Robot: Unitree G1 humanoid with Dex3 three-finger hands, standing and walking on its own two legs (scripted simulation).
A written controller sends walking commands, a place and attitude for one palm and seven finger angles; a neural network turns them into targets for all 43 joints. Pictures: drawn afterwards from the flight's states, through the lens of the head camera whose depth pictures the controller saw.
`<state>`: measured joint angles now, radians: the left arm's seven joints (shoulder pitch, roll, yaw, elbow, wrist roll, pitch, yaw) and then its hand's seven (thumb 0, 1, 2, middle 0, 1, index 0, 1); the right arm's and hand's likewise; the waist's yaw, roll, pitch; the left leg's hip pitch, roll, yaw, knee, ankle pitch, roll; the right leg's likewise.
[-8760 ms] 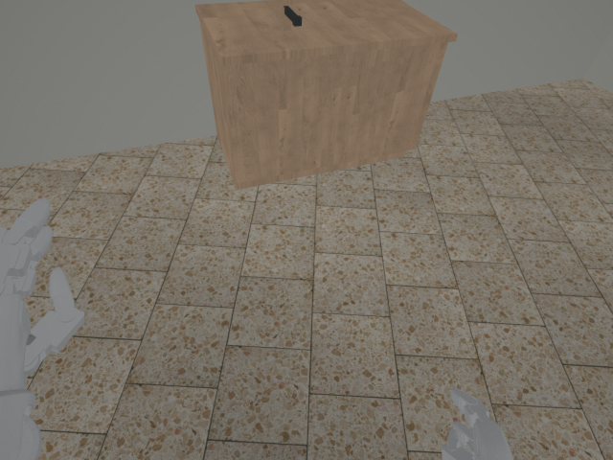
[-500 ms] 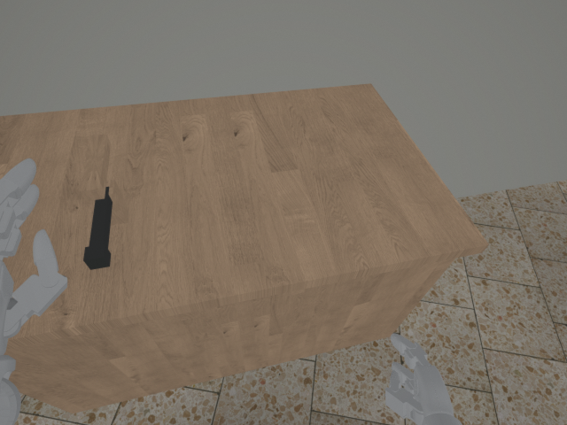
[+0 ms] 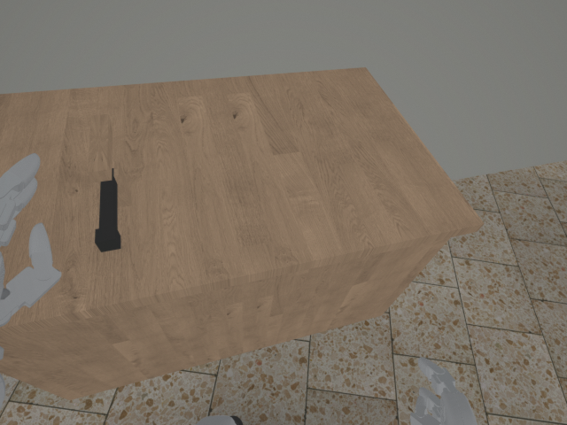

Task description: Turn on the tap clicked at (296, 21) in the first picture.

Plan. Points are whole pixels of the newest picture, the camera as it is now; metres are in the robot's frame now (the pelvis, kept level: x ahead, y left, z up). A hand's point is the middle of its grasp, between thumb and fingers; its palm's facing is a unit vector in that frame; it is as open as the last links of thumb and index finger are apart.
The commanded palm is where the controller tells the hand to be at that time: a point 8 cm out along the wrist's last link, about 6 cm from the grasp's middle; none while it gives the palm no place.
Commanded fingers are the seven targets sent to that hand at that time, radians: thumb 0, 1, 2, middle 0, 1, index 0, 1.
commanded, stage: come to a stop and stand still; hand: left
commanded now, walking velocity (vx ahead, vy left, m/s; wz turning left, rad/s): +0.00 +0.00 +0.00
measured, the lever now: (108, 239) +0.35 +0.30 +0.00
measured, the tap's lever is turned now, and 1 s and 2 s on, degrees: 0 0 0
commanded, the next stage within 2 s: look again from close up in 0.96 s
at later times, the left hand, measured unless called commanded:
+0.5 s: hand (54, 245) +0.24 +0.25 +0.17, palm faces +0.41 -0.83 -0.37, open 7.5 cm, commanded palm +0.18 +0.28 +0.18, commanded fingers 0.00 0.90 0.90 -0.20 -0.30 -0.20 -0.30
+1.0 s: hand (78, 245) +0.25 +0.24 +0.16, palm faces +0.37 -0.84 -0.40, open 7.5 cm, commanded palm +0.20 +0.27 +0.18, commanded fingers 0.00 0.90 0.90 -0.20 -0.30 -0.20 -0.30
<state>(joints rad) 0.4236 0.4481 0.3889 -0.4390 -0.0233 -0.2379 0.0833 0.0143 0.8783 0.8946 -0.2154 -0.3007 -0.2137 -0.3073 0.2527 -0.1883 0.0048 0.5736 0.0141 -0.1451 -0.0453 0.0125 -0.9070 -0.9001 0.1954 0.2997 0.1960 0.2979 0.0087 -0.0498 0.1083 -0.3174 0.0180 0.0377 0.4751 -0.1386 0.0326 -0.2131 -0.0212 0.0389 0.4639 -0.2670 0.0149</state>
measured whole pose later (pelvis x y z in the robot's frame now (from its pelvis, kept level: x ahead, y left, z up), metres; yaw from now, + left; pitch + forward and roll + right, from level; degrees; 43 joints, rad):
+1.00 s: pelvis +0.04 -0.01 +0.00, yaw +0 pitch -1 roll -1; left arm 0.45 0.38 0.36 -0.47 -0.05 -0.19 0.10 0.01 0.88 0.90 -0.21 -0.30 -0.21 -0.31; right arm 0.18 -0.20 0.01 0.59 0.02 -0.10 -0.04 0.01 -0.91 -0.90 0.20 0.30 0.20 0.30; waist 0.02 0.00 0.06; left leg -0.27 0.03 0.02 0.46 -0.18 0.01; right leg -0.12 -0.01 0.03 0.37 -0.23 0.04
